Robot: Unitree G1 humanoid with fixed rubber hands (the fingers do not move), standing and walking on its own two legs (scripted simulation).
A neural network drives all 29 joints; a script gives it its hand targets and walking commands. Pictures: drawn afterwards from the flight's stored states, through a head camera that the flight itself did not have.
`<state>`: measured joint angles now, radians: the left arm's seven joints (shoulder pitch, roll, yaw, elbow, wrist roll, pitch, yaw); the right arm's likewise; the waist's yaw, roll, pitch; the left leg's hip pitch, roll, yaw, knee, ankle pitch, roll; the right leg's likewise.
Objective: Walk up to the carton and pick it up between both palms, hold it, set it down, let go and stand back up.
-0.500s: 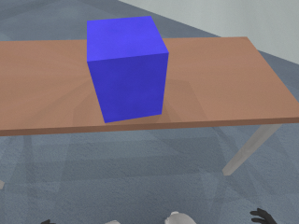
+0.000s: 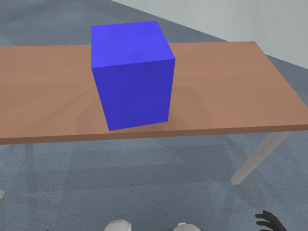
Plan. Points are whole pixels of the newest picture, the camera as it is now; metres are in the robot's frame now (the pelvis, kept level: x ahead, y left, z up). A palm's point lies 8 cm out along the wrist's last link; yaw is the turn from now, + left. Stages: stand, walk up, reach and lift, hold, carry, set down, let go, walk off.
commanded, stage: walk up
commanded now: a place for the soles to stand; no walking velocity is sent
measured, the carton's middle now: (132, 77) +0.56 +0.08 +0.08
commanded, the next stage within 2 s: none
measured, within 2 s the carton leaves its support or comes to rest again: neither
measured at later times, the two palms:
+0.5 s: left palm out of the picture +0.15 +0.46 -0.06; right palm out of the picture +0.12 -0.15 -0.01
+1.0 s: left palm out of the picture +0.22 +0.53 -0.13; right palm out of the picture +0.14 -0.12 -0.05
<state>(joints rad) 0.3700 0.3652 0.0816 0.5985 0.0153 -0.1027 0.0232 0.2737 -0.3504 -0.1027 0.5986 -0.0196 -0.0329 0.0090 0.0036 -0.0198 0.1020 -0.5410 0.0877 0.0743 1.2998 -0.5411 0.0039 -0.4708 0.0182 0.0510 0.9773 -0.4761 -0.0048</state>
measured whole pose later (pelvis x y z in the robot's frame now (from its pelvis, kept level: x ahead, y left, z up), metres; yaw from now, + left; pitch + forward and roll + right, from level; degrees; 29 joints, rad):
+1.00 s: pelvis +0.10 +0.21 -0.02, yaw +3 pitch -4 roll +0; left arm 0.20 0.43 0.11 0.64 0.07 0.08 -0.02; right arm 0.48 -0.37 -0.08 0.63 0.00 -0.09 -0.15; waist -0.01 -0.15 0.15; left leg -0.38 0.02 -0.13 1.07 -0.63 -0.06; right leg -0.56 -0.01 0.07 1.42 -0.56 -0.02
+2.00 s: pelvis +0.15 -0.05 +0.00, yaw +0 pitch -2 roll +2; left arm 0.22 0.43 0.07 0.64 -0.01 -0.07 0.13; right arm 0.10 -0.39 -0.16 0.64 -0.02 0.09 -0.01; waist -0.01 0.13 0.26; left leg -0.55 -0.02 -0.14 1.41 -0.53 -0.04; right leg -0.53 0.02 0.21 0.95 -0.39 0.07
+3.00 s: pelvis -0.04 +0.08 +0.06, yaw +3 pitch -3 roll +1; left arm 0.35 0.43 0.07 0.72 0.06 -0.01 0.02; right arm 0.33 -0.39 -0.11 0.64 -0.03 0.03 0.02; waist 0.01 0.04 -0.04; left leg -0.52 -0.10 -0.08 1.17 -0.32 0.00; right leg -0.32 0.03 0.01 0.56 -0.32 -0.11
